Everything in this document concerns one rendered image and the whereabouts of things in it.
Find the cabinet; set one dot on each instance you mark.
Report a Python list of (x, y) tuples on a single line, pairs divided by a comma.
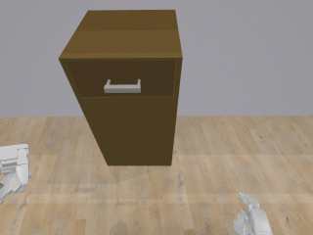
[(129, 130)]

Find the robot left hand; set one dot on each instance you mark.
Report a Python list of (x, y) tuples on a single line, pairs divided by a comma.
[(15, 164)]

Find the robot right hand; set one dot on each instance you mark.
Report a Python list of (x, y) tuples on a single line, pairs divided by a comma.
[(256, 223)]

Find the handle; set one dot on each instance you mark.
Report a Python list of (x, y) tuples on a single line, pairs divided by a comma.
[(122, 88)]

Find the drawer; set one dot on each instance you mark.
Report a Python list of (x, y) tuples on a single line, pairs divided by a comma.
[(157, 77)]

